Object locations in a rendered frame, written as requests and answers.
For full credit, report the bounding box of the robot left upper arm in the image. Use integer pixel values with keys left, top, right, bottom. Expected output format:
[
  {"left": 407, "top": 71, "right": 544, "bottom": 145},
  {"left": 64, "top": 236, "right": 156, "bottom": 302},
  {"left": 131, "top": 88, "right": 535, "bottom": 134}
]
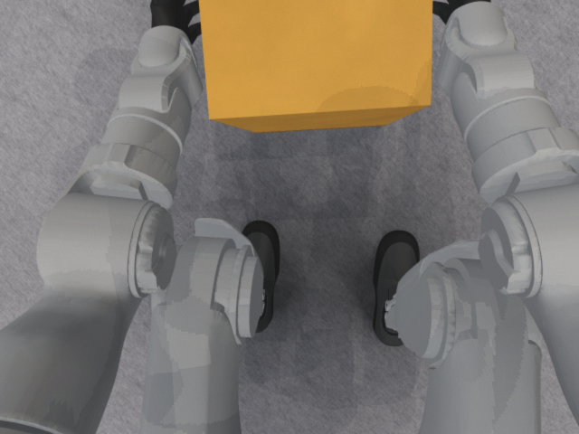
[{"left": 0, "top": 193, "right": 177, "bottom": 434}]

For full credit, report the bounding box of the robot right upper arm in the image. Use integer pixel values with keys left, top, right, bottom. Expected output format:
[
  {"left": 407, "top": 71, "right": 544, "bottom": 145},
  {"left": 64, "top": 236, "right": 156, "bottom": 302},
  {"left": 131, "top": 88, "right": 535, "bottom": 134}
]
[{"left": 478, "top": 183, "right": 579, "bottom": 426}]

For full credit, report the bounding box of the carton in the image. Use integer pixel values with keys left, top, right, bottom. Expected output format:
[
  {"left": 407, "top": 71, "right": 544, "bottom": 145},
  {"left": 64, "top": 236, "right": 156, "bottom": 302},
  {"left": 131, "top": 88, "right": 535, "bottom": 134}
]
[{"left": 199, "top": 0, "right": 432, "bottom": 133}]

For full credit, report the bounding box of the right robot thigh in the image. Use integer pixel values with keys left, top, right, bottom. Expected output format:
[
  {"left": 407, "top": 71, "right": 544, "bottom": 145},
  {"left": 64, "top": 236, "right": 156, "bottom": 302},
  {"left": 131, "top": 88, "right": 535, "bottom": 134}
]
[{"left": 408, "top": 258, "right": 542, "bottom": 434}]

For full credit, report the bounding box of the left robot forearm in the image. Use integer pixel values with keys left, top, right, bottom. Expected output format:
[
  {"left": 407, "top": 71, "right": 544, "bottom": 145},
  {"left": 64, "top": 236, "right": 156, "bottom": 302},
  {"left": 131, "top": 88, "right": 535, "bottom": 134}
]
[{"left": 36, "top": 25, "right": 203, "bottom": 278}]

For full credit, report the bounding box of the right robot foot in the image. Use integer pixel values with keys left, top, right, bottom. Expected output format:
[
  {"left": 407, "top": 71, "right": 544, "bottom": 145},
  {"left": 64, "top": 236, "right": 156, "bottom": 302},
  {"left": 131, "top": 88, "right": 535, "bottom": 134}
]
[{"left": 373, "top": 231, "right": 420, "bottom": 346}]

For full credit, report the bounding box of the left robot hand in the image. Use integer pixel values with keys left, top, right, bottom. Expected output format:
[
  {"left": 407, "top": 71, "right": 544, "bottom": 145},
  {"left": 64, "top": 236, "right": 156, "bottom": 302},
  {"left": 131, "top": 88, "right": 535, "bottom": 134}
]
[{"left": 150, "top": 0, "right": 202, "bottom": 45}]

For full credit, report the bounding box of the right robot forearm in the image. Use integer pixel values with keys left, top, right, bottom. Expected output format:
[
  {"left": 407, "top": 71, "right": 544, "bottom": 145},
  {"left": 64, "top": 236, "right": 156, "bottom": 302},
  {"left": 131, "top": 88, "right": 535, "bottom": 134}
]
[{"left": 435, "top": 1, "right": 579, "bottom": 203}]

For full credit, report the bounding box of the right robot hand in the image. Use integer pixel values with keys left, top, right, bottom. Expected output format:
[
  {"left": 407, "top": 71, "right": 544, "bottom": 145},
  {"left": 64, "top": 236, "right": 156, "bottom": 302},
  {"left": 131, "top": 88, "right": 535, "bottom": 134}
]
[{"left": 432, "top": 0, "right": 491, "bottom": 24}]

